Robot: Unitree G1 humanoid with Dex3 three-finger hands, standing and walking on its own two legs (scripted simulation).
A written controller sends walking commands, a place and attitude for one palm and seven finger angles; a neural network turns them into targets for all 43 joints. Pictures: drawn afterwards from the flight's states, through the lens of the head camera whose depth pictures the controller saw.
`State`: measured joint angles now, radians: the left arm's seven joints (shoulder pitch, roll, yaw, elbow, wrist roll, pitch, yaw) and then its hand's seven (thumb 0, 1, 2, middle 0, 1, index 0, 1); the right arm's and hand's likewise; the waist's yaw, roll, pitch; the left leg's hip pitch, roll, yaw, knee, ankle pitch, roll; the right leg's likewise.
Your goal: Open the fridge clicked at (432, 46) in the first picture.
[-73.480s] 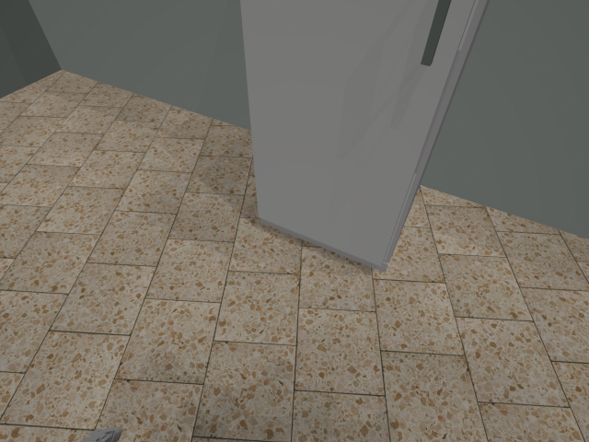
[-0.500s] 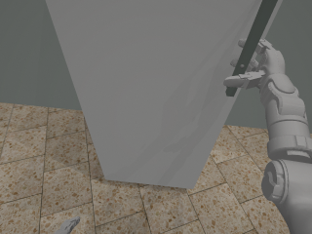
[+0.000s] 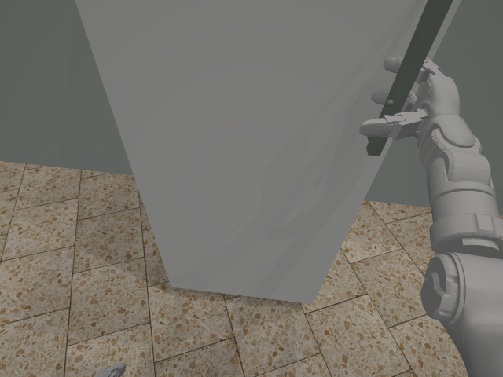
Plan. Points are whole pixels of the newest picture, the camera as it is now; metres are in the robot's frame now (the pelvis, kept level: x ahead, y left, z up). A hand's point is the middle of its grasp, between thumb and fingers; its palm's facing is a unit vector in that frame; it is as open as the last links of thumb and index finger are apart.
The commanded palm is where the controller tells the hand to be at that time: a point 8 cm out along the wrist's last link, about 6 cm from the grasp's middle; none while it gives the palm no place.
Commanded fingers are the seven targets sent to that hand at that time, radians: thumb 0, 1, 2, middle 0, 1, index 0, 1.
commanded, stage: grip the handle and tug to test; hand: right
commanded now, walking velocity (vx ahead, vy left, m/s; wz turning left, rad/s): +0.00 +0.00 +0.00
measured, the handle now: (398, 81) +0.51 -0.16 +0.25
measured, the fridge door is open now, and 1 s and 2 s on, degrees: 0 0 1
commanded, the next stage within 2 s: pull the door a little, standing still in 1.42 s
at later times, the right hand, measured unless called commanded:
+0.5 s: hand (390, 105) +0.46 -0.14 +0.24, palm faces +0.01 +1.00 +0.01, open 8.5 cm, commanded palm +0.44 -0.20 +0.24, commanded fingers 0.00 -0.71 -0.82 0.43 1.37 0.43 1.37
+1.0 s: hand (387, 104) +0.46 -0.14 +0.24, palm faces +0.01 +1.00 +0.01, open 5.5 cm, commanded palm +0.43 -0.20 +0.24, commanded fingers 0.00 -0.90 -0.90 0.45 1.40 0.45 1.40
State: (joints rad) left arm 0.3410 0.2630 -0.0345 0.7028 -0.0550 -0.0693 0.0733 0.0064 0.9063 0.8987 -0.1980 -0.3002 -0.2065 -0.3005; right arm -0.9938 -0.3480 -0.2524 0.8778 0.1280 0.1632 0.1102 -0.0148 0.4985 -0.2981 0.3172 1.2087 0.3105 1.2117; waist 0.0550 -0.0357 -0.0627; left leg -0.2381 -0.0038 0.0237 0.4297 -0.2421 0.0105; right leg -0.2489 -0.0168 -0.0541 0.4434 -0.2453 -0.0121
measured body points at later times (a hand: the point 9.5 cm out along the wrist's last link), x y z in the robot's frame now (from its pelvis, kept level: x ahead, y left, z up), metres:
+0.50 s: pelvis +0.00 +0.00 +0.00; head +0.00 +0.01 +0.45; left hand +0.12 +0.25 -0.11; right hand +0.45 -0.19 +0.24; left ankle -0.01 +0.11 -0.74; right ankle -0.01 -0.11 -0.74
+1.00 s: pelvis +0.00 +0.00 +0.00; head -0.01 +0.01 +0.45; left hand +0.09 +0.26 -0.11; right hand +0.45 -0.19 +0.24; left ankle -0.01 +0.11 -0.74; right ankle -0.01 -0.11 -0.74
